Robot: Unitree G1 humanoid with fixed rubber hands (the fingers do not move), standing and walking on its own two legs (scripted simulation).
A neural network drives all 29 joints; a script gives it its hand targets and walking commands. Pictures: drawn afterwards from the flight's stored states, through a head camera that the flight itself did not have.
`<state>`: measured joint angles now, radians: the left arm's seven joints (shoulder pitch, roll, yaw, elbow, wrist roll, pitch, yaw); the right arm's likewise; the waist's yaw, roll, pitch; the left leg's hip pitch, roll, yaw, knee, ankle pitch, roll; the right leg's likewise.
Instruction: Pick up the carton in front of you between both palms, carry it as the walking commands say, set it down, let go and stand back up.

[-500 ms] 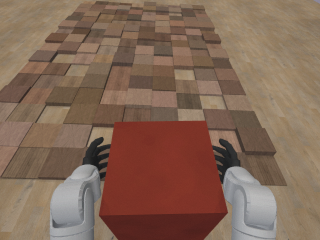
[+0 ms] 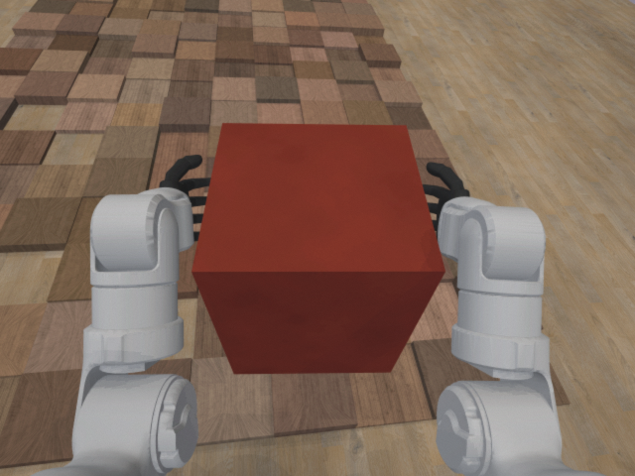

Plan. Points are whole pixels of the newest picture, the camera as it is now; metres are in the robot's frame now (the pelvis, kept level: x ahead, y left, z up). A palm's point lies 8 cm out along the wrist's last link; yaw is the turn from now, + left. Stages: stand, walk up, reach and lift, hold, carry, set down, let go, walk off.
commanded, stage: carry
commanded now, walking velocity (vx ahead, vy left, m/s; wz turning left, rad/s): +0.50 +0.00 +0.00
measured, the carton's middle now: (313, 258) +0.38 +0.00 +0.08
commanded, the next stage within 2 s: none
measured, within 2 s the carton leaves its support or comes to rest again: neither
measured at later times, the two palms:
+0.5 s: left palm (184, 72) +0.68 +0.19 +0.15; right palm (372, 62) +0.72 -0.10 +0.17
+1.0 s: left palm out of the picture +1.01 +0.21 +0.22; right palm out of the picture +1.00 -0.09 +0.23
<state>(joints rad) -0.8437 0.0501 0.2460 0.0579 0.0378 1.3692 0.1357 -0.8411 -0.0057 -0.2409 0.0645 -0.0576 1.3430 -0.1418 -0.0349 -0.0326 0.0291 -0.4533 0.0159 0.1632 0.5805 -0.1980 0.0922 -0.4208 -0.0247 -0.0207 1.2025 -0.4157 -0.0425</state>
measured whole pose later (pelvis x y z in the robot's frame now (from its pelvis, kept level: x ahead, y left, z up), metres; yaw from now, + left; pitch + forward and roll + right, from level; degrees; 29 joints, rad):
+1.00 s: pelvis +0.62 +0.06 +0.05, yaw +3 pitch +6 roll -2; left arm -0.88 -0.01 0.29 0.03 0.10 1.35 0.13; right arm -0.82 0.01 -0.30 0.03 -0.05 1.31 -0.11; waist -0.08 -0.03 -0.02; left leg -0.12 -0.03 0.03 0.39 -0.32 0.09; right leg -0.68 -0.01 -0.07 0.73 -0.12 -0.03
